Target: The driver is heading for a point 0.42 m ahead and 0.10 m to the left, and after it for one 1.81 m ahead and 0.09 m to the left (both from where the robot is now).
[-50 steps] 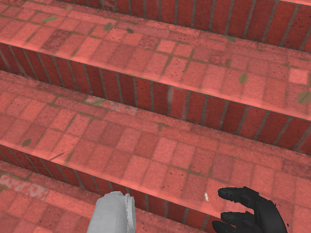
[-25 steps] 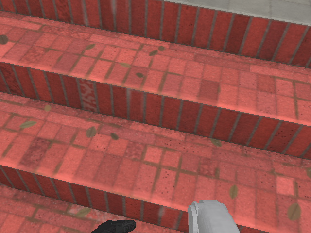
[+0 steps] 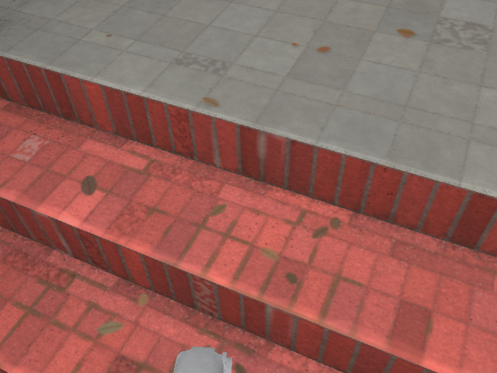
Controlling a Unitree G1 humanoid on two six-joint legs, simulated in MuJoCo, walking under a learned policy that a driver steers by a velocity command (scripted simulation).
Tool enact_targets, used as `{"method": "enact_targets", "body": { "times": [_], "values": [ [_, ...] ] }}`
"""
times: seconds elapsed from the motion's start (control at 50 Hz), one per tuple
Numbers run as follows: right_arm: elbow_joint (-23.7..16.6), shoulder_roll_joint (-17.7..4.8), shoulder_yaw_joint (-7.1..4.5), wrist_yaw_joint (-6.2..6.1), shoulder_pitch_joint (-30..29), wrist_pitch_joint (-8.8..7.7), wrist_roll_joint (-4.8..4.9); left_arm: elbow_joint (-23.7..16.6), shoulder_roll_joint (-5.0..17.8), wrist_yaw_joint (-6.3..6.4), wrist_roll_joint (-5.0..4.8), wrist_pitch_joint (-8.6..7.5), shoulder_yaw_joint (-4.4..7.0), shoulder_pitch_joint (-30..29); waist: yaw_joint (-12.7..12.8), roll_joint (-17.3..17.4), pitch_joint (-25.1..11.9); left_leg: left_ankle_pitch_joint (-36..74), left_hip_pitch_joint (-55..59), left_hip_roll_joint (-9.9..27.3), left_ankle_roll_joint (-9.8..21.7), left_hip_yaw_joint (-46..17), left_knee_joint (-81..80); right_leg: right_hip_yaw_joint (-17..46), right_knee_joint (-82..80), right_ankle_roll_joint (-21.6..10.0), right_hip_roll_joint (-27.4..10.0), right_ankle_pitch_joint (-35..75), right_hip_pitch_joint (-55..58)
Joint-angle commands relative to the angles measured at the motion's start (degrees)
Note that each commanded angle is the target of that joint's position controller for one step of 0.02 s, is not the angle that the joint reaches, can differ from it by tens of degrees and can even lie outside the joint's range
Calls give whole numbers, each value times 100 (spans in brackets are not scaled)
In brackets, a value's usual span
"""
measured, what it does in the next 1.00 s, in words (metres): climbs: left foot 0.17 m higher, then right foot 0.17 m higher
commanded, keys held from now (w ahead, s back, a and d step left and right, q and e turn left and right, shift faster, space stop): w+q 0.46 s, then w+e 0.54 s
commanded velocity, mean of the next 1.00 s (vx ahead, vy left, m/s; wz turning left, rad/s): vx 0.50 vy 0.00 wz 0.17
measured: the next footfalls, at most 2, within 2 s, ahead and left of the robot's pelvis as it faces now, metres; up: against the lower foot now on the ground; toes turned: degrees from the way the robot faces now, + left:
left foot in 0.20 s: +0.37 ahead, +0.10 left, +0.17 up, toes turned +11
right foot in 0.76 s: +0.67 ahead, +0.05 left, +0.35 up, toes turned +11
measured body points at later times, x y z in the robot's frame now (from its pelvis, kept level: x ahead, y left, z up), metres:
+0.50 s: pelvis +0.34 +0.07 +0.16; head +0.34 +0.06 +0.61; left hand +0.55 +0.30 +0.15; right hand +0.43 -0.17 +0.02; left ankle +0.33 +0.10 -0.55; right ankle +0.42 -0.06 -0.26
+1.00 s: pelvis +0.66 +0.07 +0.33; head +0.66 +0.07 +0.78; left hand +0.62 +0.33 +0.19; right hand +0.90 -0.08 +0.27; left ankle +0.69 +0.22 -0.19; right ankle +0.64 +0.04 -0.38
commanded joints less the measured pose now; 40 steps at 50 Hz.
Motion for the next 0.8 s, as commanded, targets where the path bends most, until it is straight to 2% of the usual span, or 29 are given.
{"method": "enact_targets", "body": {
  "times": [0.02, 0.08, 0.12, 0.14, 0.16, 0.18, 0.2, 0.22, 0.24, 0.26, 0.28, 0.3, 0.32, 0.34, 0.36, 0.38, 0.42, 0.46, 0.5, 0.52, 0.56, 0.6, 0.64, 0.68, 0.7, 0.74, 0.76, 0.78, 0.8],
  "values": [
    [-599, 30, 5, -104, -949, 9, -110, -134, 535, 5, 82, -143, 98, 644, 102, -476, 766, -1089, -2000, 77, 167, 146, 1059, 1159, -1443, -287, -1565, 2567, 1380],
    [-1144, 82, 153, -36, -2064, 30, -63, -43, 401, 119, 54, -41, 53, 1183, 401, -520, 918, -1854, -2132, 196, 99, 898, 55, 834, -1961, -160, -1445, 2675, 1805],
    [-1430, -31, 270, 153, -2152, 149, 36, -11, 440, 253, -166, 153, 21, 1158, 180, -647, 835, -2115, -1048, 432, 143, 1726, -1238, 406, -2726, -303, -1338, 3715, 1511],
    [-1404, 110, 365, 283, -2028, 178, 151, -120, 507, 330, -290, 224, 5, 787, -25, -527, 652, -1869, 693, 498, 322, 1955, -2632, -63, -2948, -330, -1272, 5159, 926],
    [-1092, -88, 300, 345, -1734, 212, 292, -338, 608, 375, -433, 245, 12, 757, -17, -36, 262, -1477, 2548, -179, 238, 2778, -3549, -149, -2404, -355, -1201, 8199, 357],
    [-907, -249, 180, 326, -607, 290, 259, -497, 1352, 374, -374, 164, 142, 752, -513, -914, -526, -1761, 3906, -640, 234, 2722, -3565, -4, -1093, -359, -1633, 11101, 528],
    [-572, -560, 21, 271, 791, 336, 185, -697, 1869, 271, -431, 76, 286, 422, -1097, -1627, -1384, -1591, 4857, -779, 473, 2243, -3978, 98, 344, -365, -1843, 12162, 952],
    [-354, -995, -152, 250, 1510, 280, 78, -1096, 1970, 102, -553, -39, 360, -94, -1512, -1735, -1901, -1287, 6061, -671, 792, 1124, -4844, 127, 2025, -279, -1543, 11392, 221],
    [-291, -1653, -421, 208, 1621, 237, 120, -1583, 1718, -82, -435, -200, 334, -308, -1489, -513, -2158, -1900, 7481, 396, 1479, -1667, -6366, 472, 4738, 71, -457, 6892, -1984],
    [-512, -2049, -614, 119, 832, 310, 105, -1919, 1577, -271, -266, -282, 387, -802, -1149, 392, -2799, -1690, 7272, 1269, 1505, -4475, -8235, 1203, 7409, 228, 583, 1704, -2482],
    [-564, -2010, -636, 108, 381, 288, -8, -2325, 954, -302, -151, -243, 316, -1007, -719, -245, -2741, -2196, 6941, 1309, 1349, -4572, -8552, 2062, 8549, 133, 254, 1809, -3021],
    [-315, -1782, -597, 131, 350, 191, 3, -2589, 603, -174, -109, -168, 229, -1380, -587, -711, -2148, -2944, 6289, 1266, 1176, -4469, -8606, 1910, 9104, 102, 172, 1895, -3448],
    [51, -1423, -473, 107, 528, 14, -34, -2883, 208, -3, -3, -81, 75, -1503, -259, -861, -1038, -2558, 5374, 1066, 951, -3884, -8543, 1962, 9077, 37, -37, 1572, -3963],
    [398, -1071, -359, 93, 651, -108, -115, -3141, -243, 118, 103, 32, -139, -1703, 22, -768, -407, -2035, 4771, 877, 823, -3373, -8465, 2022, 9531, -50, -77, 1312, -4422],
    [627, -943, -301, 137, 636, -186, -131, -3189, -431, 209, 136, 189, -262, -1481, 317, -717, 8, -1522, 4312, 652, 638, -2499, -8260, 2044, 9517, -112, -216, 1017, -4741],
    [738, -832, -244, 170, 744, -239, -126, -3263, -521, 257, 148, 313, -321, -1574, 372, -551, 210, -1078, 4105, 553, 497, -2039, -8223, 2012, 9749, -128, -207, 807, -5072],
    [768, -806, -140, 278, 744, -394, -51, -3327, -103, 355, 96, 486, -267, -1594, 586, -605, 573, 304, 3508, 390, 209, -1249, -8401, 1836, 8503, -1, -415, 929, -4977],
    [1000, -1049, -197, 353, 1428, -531, -132, -3446, -279, 415, 82, 504, -307, -2139, 173, 40, 331, 1069, 4325, 470, 420, -1489, -8291, 1350, 10073, 71, -126, 609, -6115],
    [1197, -1133, -189, 382, 1911, -557, -4, -3649, -638, 432, 146, 541, -436, -2507, 140, 135, 151, 788, 5276, 658, 83, -1465, -8255, 1415, 10658, -160, -173, 486, -7130],
    [1269, -1126, -192, 344, 2118, -530, -49, -3776, -771, 425, 153, 548, -481, -2902, 24, 147, 208, 578, 5544, 651, -7, -1378, -8357, 1316, 10819, -232, -128, 439, -7483],
    [1402, -1002, -170, 241, 2393, -458, 36, -4070, -787, 341, 185, 625, -545, -3820, -220, 20, 492, 404, 5416, 472, -209, -1192, -8885, 978, 9513, -189, -193, 472, -7276],
    [1312, -1191, -228, 76, 2480, -345, 49, -4159, -404, 184, 26, 737, -471, -3991, -410, 240, 424, 1032, 5713, 649, 6, -1198, -9713, 540, 8137, -94, -155, 357, -6713],
    [1302, -1358, -297, -123, 2602, -303, 90, -4236, -503, 138, 38, 794, -458, -4179, -310, 244, 233, 2737, 6938, 1071, 67, -928, -9925, 764, 7421, -239, -285, -110, -6578],
    [960, -1458, -324, -150, 2228, -285, 174, -3747, -418, 33, -64, 831, -400, -3424, -16, 163, -377, 6323, 7023, 998, -57, 264, -9536, 176, 6112, -541, -15, -413, -4589],
    [745, -1656, -400, -167, 1870, -314, 206, -3472, -325, -15, -118, 830, -341, -2853, 283, 457, -800, 8105, 6639, 1133, 8, 417, -9236, 88, 5396, -634, 227, -320, -3143],
    [596, -1985, -470, -97, 1705, -442, 239, -3016, 345, 30, -240, 887, -40, -1995, 605, 889, -1253, 9835, 7163, 1393, 106, 393, -7792, 27, 4270, -613, 656, -828, -2080],
    [513, -1921, -475, -18, 1711, -529, 217, -2846, 582, 28, -148, 893, 50, -1625, 734, 881, -1422, 9845, 7084, 1366, 62, 521, -6602, 454, 3438, -775, 851, -998, -1404],
    [259, -1688, -458, 41, 1673, -615, 335, -2615, 1023, -7, -18, 818, 237, -923, 1035, -91, -1509, 7190, 5470, 728, -212, 412, -4348, 3069, 2220, -1474, -31, -1176, -301],
    [-18, -1303, -445, 295, 1442, -569, 121, -2329, 1338, 35, -124, 914, 381, -1012, 687, -1666, -1280, 17, 3677, -800, -647, 535, -1790, 6584, -372, -2202, -889, -697, -157]
  ]
}}
Keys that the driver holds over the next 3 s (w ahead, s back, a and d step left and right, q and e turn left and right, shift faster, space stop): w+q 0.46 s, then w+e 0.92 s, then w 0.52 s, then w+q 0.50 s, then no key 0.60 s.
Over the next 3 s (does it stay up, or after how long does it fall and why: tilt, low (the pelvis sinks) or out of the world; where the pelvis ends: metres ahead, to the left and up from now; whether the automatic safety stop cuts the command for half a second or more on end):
stays up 1.76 0.07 0.53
